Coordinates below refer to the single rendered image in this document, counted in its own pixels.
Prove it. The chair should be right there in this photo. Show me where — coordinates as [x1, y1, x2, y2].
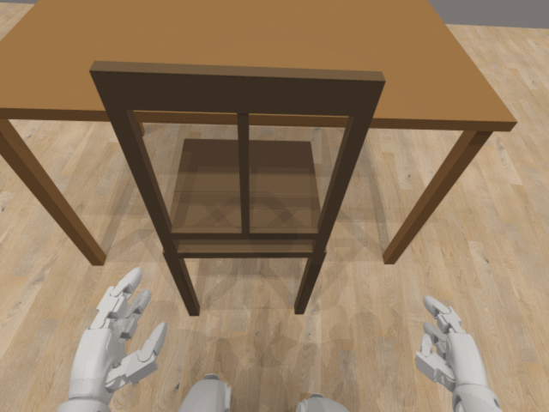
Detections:
[89, 61, 386, 316]

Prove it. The robot shin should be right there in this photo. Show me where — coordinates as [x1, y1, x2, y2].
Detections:
[307, 393, 325, 401]
[203, 373, 220, 380]

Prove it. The table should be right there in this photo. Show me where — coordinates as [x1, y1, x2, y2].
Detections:
[0, 0, 517, 266]

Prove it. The left robot shin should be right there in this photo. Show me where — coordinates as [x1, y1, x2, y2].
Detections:
[203, 373, 220, 380]

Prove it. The right robot forearm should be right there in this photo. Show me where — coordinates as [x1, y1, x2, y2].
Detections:
[452, 385, 503, 412]

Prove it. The right robot hand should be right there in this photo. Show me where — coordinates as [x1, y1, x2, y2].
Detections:
[416, 295, 488, 394]

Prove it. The left robot hand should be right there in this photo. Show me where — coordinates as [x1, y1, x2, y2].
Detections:
[68, 267, 167, 405]

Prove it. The right robot shin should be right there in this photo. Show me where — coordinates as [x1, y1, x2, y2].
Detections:
[307, 393, 325, 401]

